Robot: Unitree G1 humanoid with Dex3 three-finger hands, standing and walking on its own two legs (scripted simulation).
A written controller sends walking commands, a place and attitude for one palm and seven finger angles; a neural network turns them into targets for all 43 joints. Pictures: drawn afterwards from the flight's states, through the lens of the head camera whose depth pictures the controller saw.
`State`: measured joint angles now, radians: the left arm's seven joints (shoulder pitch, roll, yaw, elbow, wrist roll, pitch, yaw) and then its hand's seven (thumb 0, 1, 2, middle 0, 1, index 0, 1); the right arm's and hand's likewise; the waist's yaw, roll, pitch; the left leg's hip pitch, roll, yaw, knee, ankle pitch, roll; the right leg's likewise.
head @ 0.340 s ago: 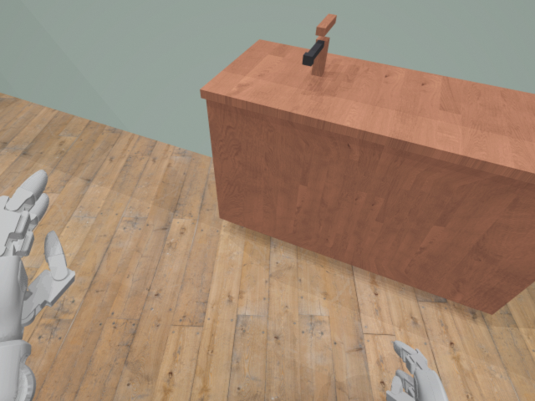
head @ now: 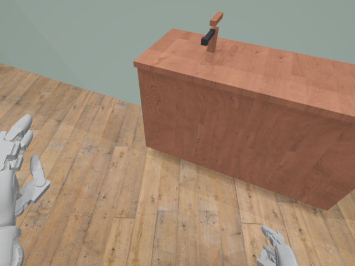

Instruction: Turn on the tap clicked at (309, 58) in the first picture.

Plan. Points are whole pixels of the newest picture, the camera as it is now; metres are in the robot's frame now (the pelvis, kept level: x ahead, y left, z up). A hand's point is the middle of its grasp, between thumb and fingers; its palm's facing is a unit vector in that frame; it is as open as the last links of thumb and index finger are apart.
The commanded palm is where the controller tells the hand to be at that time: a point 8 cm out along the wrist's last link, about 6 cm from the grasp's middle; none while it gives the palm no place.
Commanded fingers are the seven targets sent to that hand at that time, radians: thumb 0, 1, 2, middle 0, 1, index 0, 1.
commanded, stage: look at it before walking up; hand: left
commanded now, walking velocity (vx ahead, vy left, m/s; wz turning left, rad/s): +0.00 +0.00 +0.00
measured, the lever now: (204, 41) +1.00 -0.06 +0.08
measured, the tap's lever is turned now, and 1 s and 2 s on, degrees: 0 0 0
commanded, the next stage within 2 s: walk to a spot facing it in 0.06 s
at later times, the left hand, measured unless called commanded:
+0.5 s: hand (23, 201) +0.18 +0.26 +0.15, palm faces +0.44 -0.80 -0.41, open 7.4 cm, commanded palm +0.12 +0.30 +0.18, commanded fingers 0.00 0.90 0.90 -0.20 -0.30 -0.20 -0.30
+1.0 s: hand out of the picture +0.15 +0.33 +0.16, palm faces +0.72 -0.59 -0.38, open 7.4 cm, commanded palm +0.07 +0.34 +0.18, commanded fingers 0.00 0.90 0.90 -0.20 -0.30 -0.20 -0.30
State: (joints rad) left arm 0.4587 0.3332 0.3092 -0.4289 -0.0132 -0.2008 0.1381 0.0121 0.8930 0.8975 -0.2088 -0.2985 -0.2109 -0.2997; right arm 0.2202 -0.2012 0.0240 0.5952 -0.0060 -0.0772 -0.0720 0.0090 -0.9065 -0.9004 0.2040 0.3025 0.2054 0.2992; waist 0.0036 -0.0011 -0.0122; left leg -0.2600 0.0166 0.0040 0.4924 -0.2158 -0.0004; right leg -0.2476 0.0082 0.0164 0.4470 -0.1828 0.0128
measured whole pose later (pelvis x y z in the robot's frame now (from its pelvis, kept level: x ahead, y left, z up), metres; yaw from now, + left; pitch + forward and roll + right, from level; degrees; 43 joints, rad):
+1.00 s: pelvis +0.03 +0.02 -0.02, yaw +23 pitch -2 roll +0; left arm 0.40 0.38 0.39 -0.51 -0.01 -0.20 0.17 0.01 0.89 0.90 -0.21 -0.30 -0.21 -0.30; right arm 0.19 -0.17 -0.01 0.62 0.00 -0.09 -0.06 0.01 -0.91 -0.90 0.20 0.30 0.20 0.30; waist -0.02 -0.05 0.05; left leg -0.37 0.05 0.05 0.70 -0.30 0.01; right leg -0.47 -0.09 -0.04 1.19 -0.52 0.05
